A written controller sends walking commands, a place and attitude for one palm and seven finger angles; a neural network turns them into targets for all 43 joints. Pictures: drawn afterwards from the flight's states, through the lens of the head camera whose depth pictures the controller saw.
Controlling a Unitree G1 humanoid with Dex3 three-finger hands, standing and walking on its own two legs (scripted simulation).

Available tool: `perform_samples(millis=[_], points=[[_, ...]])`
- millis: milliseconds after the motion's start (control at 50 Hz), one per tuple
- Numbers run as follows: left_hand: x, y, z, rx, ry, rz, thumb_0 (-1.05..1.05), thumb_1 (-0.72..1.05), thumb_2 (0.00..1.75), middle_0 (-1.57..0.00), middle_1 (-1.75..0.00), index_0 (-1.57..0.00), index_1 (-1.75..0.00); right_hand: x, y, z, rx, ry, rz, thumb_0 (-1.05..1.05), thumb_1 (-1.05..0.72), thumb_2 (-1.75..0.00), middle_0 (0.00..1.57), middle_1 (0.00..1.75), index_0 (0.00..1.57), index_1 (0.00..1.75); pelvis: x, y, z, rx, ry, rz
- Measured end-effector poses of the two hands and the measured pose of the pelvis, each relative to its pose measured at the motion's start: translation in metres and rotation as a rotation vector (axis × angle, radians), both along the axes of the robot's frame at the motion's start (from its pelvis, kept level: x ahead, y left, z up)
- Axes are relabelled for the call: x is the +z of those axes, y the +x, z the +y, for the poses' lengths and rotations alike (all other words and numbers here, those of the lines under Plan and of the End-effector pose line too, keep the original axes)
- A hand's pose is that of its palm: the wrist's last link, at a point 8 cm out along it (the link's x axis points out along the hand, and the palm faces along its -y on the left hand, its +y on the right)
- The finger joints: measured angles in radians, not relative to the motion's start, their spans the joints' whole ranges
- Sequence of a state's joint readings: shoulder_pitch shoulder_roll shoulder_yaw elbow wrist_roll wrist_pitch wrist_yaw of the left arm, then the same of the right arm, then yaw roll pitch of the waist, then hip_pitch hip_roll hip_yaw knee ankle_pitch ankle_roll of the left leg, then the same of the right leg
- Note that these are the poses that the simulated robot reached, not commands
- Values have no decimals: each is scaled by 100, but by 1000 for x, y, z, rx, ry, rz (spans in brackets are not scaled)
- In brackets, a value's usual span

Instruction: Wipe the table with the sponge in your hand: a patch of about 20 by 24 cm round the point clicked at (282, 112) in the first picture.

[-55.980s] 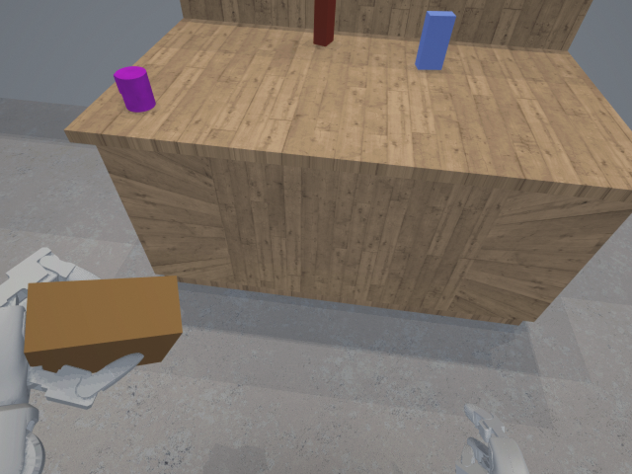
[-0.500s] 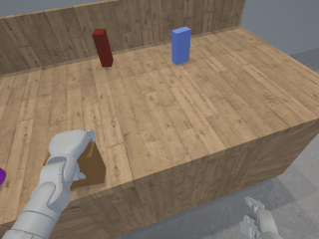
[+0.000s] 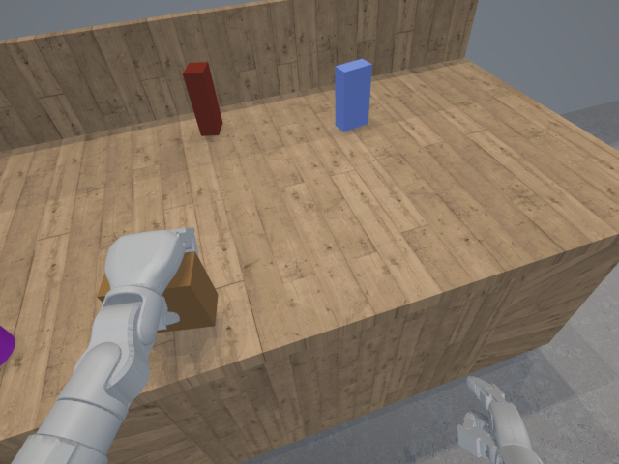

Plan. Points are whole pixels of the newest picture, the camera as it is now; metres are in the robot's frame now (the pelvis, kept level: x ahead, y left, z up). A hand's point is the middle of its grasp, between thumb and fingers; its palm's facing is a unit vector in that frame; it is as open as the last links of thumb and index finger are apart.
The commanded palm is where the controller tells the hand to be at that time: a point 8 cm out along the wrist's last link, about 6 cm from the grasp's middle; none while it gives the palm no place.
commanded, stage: move the sponge above the wiping area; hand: left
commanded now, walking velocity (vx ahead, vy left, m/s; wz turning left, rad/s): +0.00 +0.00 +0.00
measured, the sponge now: (169, 301) +0.31 +0.26 +0.03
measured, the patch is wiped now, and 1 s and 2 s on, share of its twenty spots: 0.00 0.00 0.15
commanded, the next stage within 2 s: lower the sponge onto the table in 0.34 s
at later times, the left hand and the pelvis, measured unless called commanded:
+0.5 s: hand (146, 256) +0.32 +0.27 +0.11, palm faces +0.16 -0.05 -0.99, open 9.6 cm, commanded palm +0.28 +0.28 +0.15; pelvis +0.01 +0.00 +0.00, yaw +0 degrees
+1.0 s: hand (122, 278) +0.30 +0.30 +0.09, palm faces +0.06 -0.05 -1.00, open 9.6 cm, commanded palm +0.27 +0.28 +0.14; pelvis +0.00 +0.00 +0.00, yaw +0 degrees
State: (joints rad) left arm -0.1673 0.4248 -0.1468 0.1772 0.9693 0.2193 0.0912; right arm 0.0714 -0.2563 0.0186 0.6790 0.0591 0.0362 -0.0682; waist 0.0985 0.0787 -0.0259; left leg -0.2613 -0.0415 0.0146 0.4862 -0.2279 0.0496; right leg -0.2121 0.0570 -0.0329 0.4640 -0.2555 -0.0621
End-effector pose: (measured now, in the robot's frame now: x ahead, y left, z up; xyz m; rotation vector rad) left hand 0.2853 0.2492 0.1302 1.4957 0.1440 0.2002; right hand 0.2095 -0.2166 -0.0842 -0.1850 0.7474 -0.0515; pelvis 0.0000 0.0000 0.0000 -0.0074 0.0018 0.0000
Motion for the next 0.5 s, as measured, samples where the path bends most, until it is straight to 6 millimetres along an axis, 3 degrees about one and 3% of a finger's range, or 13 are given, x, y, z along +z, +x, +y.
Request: perform_samples(millis=[100, 180, 240, 320, 400, 500], points=[[30, 7, 36, 224, -1, -113, 0, -49, 106, -80, -141, -80, -140, -3, 3, 7, 0, 50, 25, 1, -90, -89, 20, 30, 20, 30, 2, 2, -1, -10, 3, 5], [18, 2, 57, 392, -5, 18, 0, -49, 106, -80, -141, -80, -140, -2, 7, 8, 4, 75, 35, 1, -90, -89, 20, 30, 20, 30, 3, 3, 0, 2, 2, 13], [-10, -5, 52, 384, -25, 176, 0, -48, 106, -80, -141, -80, -141, -1, 11, 7, 15, 64, 29, 1, -90, -89, 20, 30, 20, 30, 2, 3, 1, 18, -2, 13], [-33, -8, 22, 180, -64, 251, 0, -49, 106, -80, -142, -80, -140, 2, 15, 4, 27, 15, 8, 1, -90, -89, 20, 30, 20, 30, 1, 4, 2, 27, -5, 6], [-12, -3, 1, 7, -17, 86, 0, -49, 106, -80, -141, -81, -140, 1, 15, 6, 31, -9, -5, 1, -90, -89, 20, 30, 20, 30, 0, 5, 2, 18, -2, 1], [26, 10, 20, 143, 1, -105, 0, -49, 106, -80, -141, -81, -140, -4, 10, 11, 27, 38, 29, 1, -90, -89, 20, 30, 20, 30, 1, 5, 0, 4, 3, 6]])
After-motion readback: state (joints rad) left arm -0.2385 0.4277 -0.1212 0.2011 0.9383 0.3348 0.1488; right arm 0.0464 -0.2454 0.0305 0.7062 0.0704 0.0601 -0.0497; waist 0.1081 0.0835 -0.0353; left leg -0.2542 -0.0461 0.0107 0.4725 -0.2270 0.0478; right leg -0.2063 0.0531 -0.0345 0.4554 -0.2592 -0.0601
